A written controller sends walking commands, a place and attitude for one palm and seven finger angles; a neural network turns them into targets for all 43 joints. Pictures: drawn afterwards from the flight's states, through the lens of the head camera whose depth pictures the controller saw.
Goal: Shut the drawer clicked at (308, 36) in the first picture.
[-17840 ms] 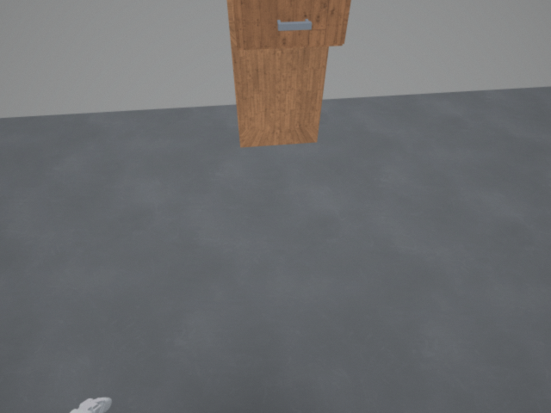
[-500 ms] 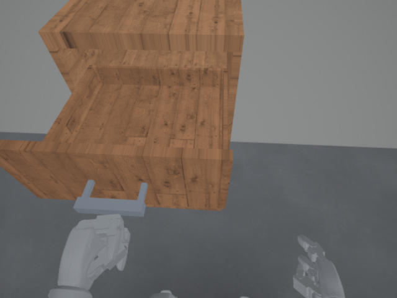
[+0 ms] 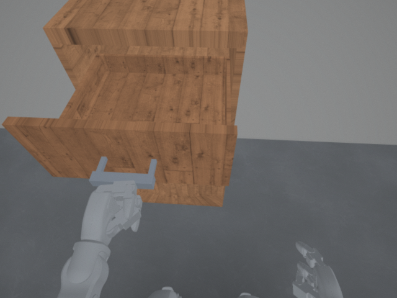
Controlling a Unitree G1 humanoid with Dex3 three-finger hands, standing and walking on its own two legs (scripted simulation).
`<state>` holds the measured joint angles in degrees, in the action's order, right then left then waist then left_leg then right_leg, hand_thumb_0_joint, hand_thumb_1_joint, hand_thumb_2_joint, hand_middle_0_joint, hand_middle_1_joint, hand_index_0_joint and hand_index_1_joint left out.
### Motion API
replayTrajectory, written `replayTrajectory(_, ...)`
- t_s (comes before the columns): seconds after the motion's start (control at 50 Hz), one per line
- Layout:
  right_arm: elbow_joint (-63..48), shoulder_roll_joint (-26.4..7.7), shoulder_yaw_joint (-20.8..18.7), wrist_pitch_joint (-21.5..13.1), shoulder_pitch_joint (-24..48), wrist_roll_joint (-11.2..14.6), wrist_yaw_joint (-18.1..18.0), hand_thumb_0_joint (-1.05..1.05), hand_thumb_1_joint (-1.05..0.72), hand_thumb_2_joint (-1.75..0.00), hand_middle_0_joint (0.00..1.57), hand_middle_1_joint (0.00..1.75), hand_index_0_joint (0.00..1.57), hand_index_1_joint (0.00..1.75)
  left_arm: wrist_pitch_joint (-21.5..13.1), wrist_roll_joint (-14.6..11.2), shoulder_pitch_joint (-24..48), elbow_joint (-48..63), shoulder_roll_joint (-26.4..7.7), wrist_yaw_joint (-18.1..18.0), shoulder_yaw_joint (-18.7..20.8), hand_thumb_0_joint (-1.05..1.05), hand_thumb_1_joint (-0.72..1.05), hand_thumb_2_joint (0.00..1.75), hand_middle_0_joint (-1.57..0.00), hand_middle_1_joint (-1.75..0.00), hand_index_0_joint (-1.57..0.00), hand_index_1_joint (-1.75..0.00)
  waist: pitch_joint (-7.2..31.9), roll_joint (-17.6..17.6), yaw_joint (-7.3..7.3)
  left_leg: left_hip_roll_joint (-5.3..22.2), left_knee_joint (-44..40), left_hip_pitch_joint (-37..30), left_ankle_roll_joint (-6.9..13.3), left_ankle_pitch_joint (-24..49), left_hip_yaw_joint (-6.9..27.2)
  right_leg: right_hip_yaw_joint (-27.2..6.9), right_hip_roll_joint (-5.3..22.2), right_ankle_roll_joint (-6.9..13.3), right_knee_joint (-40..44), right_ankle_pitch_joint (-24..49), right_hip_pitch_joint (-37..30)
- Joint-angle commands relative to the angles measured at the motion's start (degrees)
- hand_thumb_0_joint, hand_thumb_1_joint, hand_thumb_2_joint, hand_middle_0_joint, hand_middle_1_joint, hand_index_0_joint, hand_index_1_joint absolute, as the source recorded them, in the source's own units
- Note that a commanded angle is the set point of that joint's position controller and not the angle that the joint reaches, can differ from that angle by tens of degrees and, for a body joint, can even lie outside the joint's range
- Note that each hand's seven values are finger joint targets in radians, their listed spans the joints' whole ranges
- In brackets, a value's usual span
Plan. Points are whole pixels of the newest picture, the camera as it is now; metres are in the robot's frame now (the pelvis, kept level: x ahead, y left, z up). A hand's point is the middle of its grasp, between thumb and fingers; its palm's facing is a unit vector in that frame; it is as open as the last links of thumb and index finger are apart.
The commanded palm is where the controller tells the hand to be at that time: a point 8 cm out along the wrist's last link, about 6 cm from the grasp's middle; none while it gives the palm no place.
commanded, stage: push the drawer shut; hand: left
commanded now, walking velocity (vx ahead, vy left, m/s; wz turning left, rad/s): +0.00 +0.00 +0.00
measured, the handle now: (125, 171) +0.34 +0.16 +0.07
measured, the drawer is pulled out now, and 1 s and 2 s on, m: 0.26 0.14 0.00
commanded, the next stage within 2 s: none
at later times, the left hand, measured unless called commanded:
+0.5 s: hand (149, 182) +0.32 +0.11 +0.07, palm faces -0.06 -1.00 -0.06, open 3.2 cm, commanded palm +0.31 +0.16 +0.08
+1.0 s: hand (153, 154) +0.38 +0.11 +0.07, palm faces -0.05 -1.00 -0.06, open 3.1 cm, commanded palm +0.37 +0.17 +0.08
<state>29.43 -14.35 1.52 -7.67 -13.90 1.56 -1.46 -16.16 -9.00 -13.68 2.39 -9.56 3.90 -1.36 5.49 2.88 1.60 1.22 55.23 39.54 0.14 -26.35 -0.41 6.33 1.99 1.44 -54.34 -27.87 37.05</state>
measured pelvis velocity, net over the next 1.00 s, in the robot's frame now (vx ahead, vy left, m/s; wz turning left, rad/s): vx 0.00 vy -0.01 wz -0.03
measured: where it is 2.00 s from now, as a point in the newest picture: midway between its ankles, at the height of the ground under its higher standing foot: outside the picture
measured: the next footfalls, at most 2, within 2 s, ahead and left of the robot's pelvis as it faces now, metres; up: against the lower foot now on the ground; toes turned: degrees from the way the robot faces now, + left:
none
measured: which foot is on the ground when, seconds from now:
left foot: down 0.00-1.00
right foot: down 0.00-1.00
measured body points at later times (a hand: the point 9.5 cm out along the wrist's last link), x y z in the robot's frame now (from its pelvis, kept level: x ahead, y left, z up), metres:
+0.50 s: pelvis +0.00 +0.00 +0.01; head +0.06 -0.02 +0.45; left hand +0.32 +0.16 +0.08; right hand +0.15 -0.25 -0.09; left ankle +0.01 +0.12 -0.68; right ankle -0.01 -0.10 -0.68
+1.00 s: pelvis +0.00 -0.01 +0.01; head +0.06 -0.02 +0.46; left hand +0.38 +0.16 +0.08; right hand +0.10 -0.27 -0.11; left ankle +0.01 +0.12 -0.68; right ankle -0.01 -0.10 -0.68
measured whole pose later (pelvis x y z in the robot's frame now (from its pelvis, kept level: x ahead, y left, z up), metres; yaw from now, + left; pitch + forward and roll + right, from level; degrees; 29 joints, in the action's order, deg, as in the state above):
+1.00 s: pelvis +0.00 -0.01 +0.01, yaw -1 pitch +12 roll +0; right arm 35.9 -14.7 0.4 -2.0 -15.4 1.4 -0.4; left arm -20.1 -8.3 18.8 -32.4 -11.1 3.0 5.7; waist 4.5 1.7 3.9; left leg 1.9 49.9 37.7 -0.4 -23.7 -1.9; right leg 4.8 1.1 1.9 -50.2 -25.2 36.6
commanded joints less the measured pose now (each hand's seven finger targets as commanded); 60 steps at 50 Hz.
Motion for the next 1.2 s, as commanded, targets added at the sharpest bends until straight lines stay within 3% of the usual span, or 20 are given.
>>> replayTrajectory(0.0,-8.59,-6.84,-2.58,-2.79,3.30,0.39,-0.12,0.00,-0.90,-0.90,0.20,0.30,0.20,0.30,-2.69,0.27,15.88,11.20,-2.12,-0.72,-0.02,0.00,0.90,0.90,-1.40,-1.60,-1.40,-1.60,11.52,-2.49,2.10,-1.10,-9.34,-9.15,1.12,10.69,2.45,-3.13,-1.37,-0.60,9.66,12.35,-4.44)
replayTrajectory(0.04,-8.22,-7.10,-2.71,-2.52,3.45,0.25,-0.11,0.00,-0.90,-0.90,0.20,0.30,0.20,0.30,-2.33,0.67,16.56,8.89,-3.41,-1.41,1.38,0.00,0.90,0.90,-1.40,-1.60,-1.40,-1.60,11.41,-3.44,1.59,-0.96,-9.67,-9.18,1.13,10.99,2.42,-3.28,-1.38,-0.52,10.00,12.53,-5.08)
replayTrajectory(0.1,-8.35,-6.66,-2.70,-2.17,3.26,0.13,0.33,0.00,-0.90,-0.90,0.20,0.30,0.20,0.30,-2.40,0.71,18.08,8.44,-1.65,-1.63,0.43,0.00,0.90,0.90,-1.40,-1.60,-1.40,-1.60,13.54,-2.50,1.09,-1.06,-10.08,-10.64,0.93,13.26,2.07,-3.07,-1.36,-0.41,9.58,15.28,-6.57)
replayTrajectory(0.2,-7.98,-6.68,-2.85,-0.96,3.00,0.08,0.76,0.00,-0.90,-0.90,0.20,0.30,0.20,0.30,-2.25,0.80,18.33,4.88,-2.82,-2.49,2.83,0.00,0.90,0.90,-1.40,-1.60,-1.40,-1.60,12.43,-3.92,0.59,-1.08,-10.49,-10.08,0.74,14.81,1.29,-3.33,-1.31,-0.45,10.02,18.08,-8.22)
replayTrajectory(0.32,-6.63,-6.72,-3.08,0.02,2.50,0.02,0.91,0.00,-0.90,-0.90,0.20,0.30,0.20,0.30,-3.25,1.53,26.06,2.89,-2.47,-3.16,1.99,0.00,0.90,0.90,-1.40,-1.60,-1.40,-1.60,12.63,-3.07,1.93,-1.06,-10.00,-11.10,0.87,15.74,1.03,-3.85,-1.31,-0.56,10.10,19.80,-7.45)
replayTrajectory(0.34,-6.24,-7.00,-3.22,0.25,2.26,-0.10,0.81,0.00,-0.90,-0.90,0.20,0.30,0.20,0.30,-3.37,1.87,25.49,1.54,-3.88,-3.46,3.33,0.00,0.90,0.90,-1.40,-1.60,-1.40,-1.60,12.53,-5.00,1.82,-0.86,-10.05,-10.49,1.01,15.63,1.08,-3.84,-1.38,-0.64,10.18,19.49,-7.86)
replayTrajectory(0.4,-5.79,-6.82,-3.18,0.47,2.42,0.06,0.85,0.00,-0.90,-0.90,0.20,0.30,0.20,0.30,-3.84,1.66,30.28,0.68,-2.31,-3.14,1.67,0.00,0.90,0.90,-1.40,-1.60,-1.40,-1.60,13.44,-2.80,2.24,-1.10,-10.14,-11.38,0.93,15.14,1.17,-4.02,-1.27,-0.56,10.20,19.20,-7.32)
replayTrajectory(0.44,-4.95,-7.22,-3.38,0.70,2.01,0.02,0.63,0.00,-0.90,-0.90,0.20,0.30,0.20,0.30,-4.00,1.77,31.40,-1.07,-4.89,-3.46,4.03,0.00,0.90,0.90,-1.40,-1.60,-1.40,-1.60,14.25,-4.30,2.34,-1.01,-9.86,-11.18,1.16,15.44,1.01,-4.47,-1.25,-0.69,10.66,19.71,-8.04)
replayTrajectory(0.46,-4.98,-6.93,-3.29,0.79,2.04,0.00,0.71,0.00,-0.90,-0.90,0.20,0.30,0.20,0.30,-4.02,1.63,31.71,-1.61,-3.09,-3.18,2.78,0.00,0.90,0.90,-1.40,-1.60,-1.40,-1.60,15.17,-3.63,2.20,-1.20,-10.09,-11.59,1.12,15.94,0.91,-4.44,-1.18,-0.68,10.44,20.56,-8.63)
replayTrajectory(0.54,-4.15,-7.23,-3.40,1.21,1.64,0.03,0.66,0.00,-0.90,-0.90,0.20,0.30,0.20,0.30,-4.19,1.00,33.23,-4.47,-4.91,-2.87,5.00,0.00,0.90,0.90,-1.40,-1.60,-1.40,-1.60,15.74,-3.79,1.85,-1.14,-10.23,-11.45,0.99,17.58,0.77,-4.55,-1.15,-0.63,10.55,22.72,-9.95)
replayTrajectory(0.6,-3.50,-7.01,-3.43,1.49,1.43,0.15,0.74,0.00,-0.90,-0.90,0.20,0.30,0.20,0.30,-4.56,0.53,37.17,-6.32,-3.82,-2.58,4.38,0.00,0.90,0.90,-1.40,-1.60,-1.40,-1.60,15.66,-3.36,2.44,-1.22,-10.28,-11.86,0.94,17.12,0.56,-4.70,-1.15,-0.78,11.00,23.03,-9.48)
replayTrajectory(0.64,-2.77,-7.47,-3.51,1.78,0.99,0.07,0.56,0.00,-0.90,-0.90,0.20,0.30,0.20,0.30,-4.79,0.59,38.40,-9.66,-5.98,-2.74,6.46,0.00,0.90,0.90,-1.40,-1.60,-1.40,-1.60,14.15,-6.43,2.66,-1.09,-10.42,-10.49,1.16,15.88,0.55,-5.06,-1.21,-1.03,11.69,21.87,-9.54)
replayTrajectory(0.72,-2.42,-7.12,-3.58,2.02,0.68,0.26,0.65,0.00,-0.90,-0.90,0.20,0.30,0.20,0.30,-5.72,0.27,41.98,-12.34,-5.26,-2.10,6.59,0.00,0.90,0.90,-1.40,-1.60,-1.40,-1.60,15.81,-3.04,2.30,-1.40,-10.67,-11.11,0.91,16.26,0.13,-5.46,-1.17,-0.79,11.53,22.76,-10.24)
replayTrajectory(0.84,-0.86,-7.70,-3.62,2.82,-1.04,0.21,0.72,0.00,-0.90,-0.90,0.20,0.30,0.20,0.30,-6.58,0.31,48.55,-19.03,-8.47,-1.80,9.33,0.00,0.90,0.90,-1.40,-1.60,-1.40,-1.60,15.29,-5.48,3.24,-1.43,-10.78,-8.93,1.11,14.76,0.19,-6.01,-1.37,-1.09,12.02,21.95,-10.58)
replayTrajectory(0.9,-0.38,-7.58,-3.73,3.09,-1.55,0.23,0.78,0.00,-0.90,-0.90,0.20,0.30,0.20,0.30,-7.29,0.14,52.55,-21.21,-8.37,-1.42,9.44,0.00,0.90,0.90,-1.40,-1.60,-1.40,-1.60,15.76,-3.62,3.55,-1.62,-10.72,-9.31,1.10,14.16,0.02,-6.24,-1.41,-1.01,12.19,21.42,-9.97)
replayTrajectory(0.94,0.13,-7.99,-3.74,3.43,-2.44,0.13,0.65,0.00,-0.90,-0.90,0.20,0.30,0.20,0.30,-7.49,0.32,54.12,-24.46,-11.06,-1.38,11.59,0.00,0.90,0.90,-1.40,-1.60,-1.40,-1.60,16.00,-5.17,3.55,-1.53,-10.69,-7.90,1.22,13.67,0.07,-6.64,-1.50,-1.16,12.25,20.92,-10.61)
replayTrajectory(0.96,0.27,-7.71,-3.73,3.49,-2.71,0.16,0.71,0.00,-0.90,-0.90,0.20,0.30,0.20,0.30,-7.81,0.29,55.97,-24.57,-9.41,-1.10,10.31,0.00,0.90,0.90,-1.40,-1.60,-1.40,-1.60,16.86,-4.40,3.91,-1.61,-10.76,-8.79,1.24,14.47,0.13,-6.40,-1.63,-1.09,11.87,21.92,-10.33)
replayTrajectory(1.0,0.32,-7.73,-4.00,3.49,-3.30,0.10,0.97,0.00,-0.90,-0.90,0.20,0.30,0.20,0.30,-8.03,-0.06,55.95,-26.04,-9.78,-0.99,11.47,0.00,0.90,0.90,-1.40,-1.60,-1.40,-1.60,18.13,-3.25,3.26,-1.67,-10.64,-9.44,1.12,15.69,-0.04,-6.28,-1.73,-0.94,11.69,23.31,-10.78)
replayTrajectory(1.08,1.06,-7.96,-3.96,4.06,-4.70,0.04,1.00,0.00,-0.90,-0.90,0.20,0.30,0.20,0.30,-8.50,0.00,60.10,-29.89,-12.26,-0.68,13.35,0.00,0.90,0.90,-1.40,-1.60,-1.40,-1.60,17.81,-4.02,4.00,-1.65,-10.62,-7.94,1.21,15.32,-0.19,-6.68,-1.85,-1.12,11.86,23.65,-11.14)
replayTrajectory(1.18,1.26,-8.03,-4.03,4.34,-6.30,-0.18,1.05,0.00,-0.90,-0.90,0.20,0.30,0.20,0.30,-9.16,-0.26,62.24,-34.12,-14.76,0.23,16.23,0.00,0.90,0.90,-1.40,-1.60,-1.40,-1.60,19.00,-3.90,3.58,-1.80,-10.64,-6.66,1.27,16.00,-0.56,-6.98,-2.12,-1.08,11.58,25.17,-12.66)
